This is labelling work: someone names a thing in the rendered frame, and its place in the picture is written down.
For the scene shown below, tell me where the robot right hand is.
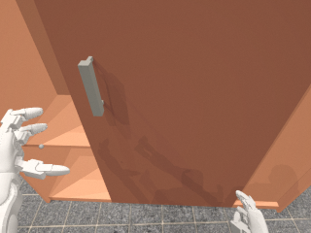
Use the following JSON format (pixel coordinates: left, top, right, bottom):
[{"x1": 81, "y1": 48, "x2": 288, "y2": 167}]
[{"x1": 230, "y1": 190, "x2": 269, "y2": 233}]

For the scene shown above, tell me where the handle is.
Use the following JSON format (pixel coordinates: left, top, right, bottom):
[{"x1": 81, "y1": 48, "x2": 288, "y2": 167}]
[{"x1": 78, "y1": 56, "x2": 104, "y2": 117}]

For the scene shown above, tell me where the wardrobe door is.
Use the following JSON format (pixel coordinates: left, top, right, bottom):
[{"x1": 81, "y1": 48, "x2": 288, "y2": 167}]
[
  {"x1": 236, "y1": 84, "x2": 311, "y2": 202},
  {"x1": 34, "y1": 0, "x2": 311, "y2": 208}
]

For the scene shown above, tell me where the robot left forearm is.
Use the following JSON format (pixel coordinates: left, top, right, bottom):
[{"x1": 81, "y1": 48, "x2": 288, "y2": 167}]
[{"x1": 0, "y1": 172, "x2": 23, "y2": 233}]

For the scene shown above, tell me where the robot left hand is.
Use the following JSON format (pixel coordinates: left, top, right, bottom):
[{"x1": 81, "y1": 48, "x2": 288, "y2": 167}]
[{"x1": 0, "y1": 107, "x2": 70, "y2": 180}]

